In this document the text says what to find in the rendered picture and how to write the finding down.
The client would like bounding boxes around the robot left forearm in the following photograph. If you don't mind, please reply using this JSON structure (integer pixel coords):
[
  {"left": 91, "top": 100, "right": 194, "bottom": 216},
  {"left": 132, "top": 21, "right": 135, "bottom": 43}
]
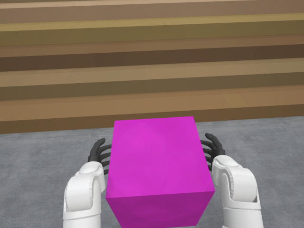
[{"left": 63, "top": 161, "right": 105, "bottom": 228}]

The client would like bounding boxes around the right robot hand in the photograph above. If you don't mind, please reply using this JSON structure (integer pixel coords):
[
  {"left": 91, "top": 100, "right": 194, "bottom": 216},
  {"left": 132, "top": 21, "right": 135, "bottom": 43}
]
[{"left": 200, "top": 133, "right": 226, "bottom": 171}]

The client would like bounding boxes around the robot right forearm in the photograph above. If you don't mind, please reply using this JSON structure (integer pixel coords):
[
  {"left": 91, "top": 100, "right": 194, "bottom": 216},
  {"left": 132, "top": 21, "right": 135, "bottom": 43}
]
[{"left": 212, "top": 155, "right": 264, "bottom": 228}]

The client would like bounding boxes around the left robot hand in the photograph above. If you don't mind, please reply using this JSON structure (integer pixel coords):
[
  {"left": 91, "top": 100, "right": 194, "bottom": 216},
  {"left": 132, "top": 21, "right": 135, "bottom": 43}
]
[{"left": 88, "top": 138, "right": 112, "bottom": 175}]

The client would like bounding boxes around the carton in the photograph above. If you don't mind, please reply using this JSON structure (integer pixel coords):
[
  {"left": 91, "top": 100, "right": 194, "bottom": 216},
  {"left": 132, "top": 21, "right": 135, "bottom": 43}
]
[{"left": 105, "top": 116, "right": 215, "bottom": 228}]

